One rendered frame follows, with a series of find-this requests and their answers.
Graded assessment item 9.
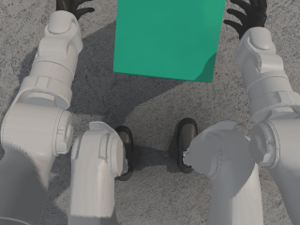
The carton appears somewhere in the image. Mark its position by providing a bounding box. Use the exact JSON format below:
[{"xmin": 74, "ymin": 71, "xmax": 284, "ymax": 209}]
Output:
[{"xmin": 112, "ymin": 0, "xmax": 226, "ymax": 83}]

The robot left upper arm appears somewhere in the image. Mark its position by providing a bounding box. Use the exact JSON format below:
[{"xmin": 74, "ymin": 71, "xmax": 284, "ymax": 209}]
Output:
[{"xmin": 0, "ymin": 102, "xmax": 73, "ymax": 225}]

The robot right upper arm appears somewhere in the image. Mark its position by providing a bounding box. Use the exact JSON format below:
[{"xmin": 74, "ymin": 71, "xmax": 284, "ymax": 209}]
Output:
[{"xmin": 248, "ymin": 118, "xmax": 300, "ymax": 225}]

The right robot foot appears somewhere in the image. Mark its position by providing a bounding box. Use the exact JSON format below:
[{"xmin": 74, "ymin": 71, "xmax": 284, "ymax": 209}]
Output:
[{"xmin": 176, "ymin": 118, "xmax": 198, "ymax": 173}]

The robot left hand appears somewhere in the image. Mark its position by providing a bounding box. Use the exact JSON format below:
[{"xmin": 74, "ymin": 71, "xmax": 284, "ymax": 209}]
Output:
[{"xmin": 55, "ymin": 0, "xmax": 95, "ymax": 21}]

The robot left forearm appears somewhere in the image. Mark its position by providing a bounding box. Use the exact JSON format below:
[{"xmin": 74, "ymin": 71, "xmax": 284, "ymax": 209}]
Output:
[{"xmin": 0, "ymin": 10, "xmax": 83, "ymax": 150}]

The robot right hand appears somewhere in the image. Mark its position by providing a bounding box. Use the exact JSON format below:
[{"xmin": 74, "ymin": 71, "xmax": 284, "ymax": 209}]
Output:
[{"xmin": 223, "ymin": 0, "xmax": 267, "ymax": 40}]

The robot right forearm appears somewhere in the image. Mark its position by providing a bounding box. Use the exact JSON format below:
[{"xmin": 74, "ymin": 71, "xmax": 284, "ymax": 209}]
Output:
[{"xmin": 234, "ymin": 26, "xmax": 300, "ymax": 124}]

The robot right shin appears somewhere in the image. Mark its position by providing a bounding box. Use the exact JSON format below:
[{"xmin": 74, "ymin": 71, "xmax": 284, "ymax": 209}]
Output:
[{"xmin": 183, "ymin": 121, "xmax": 250, "ymax": 173}]

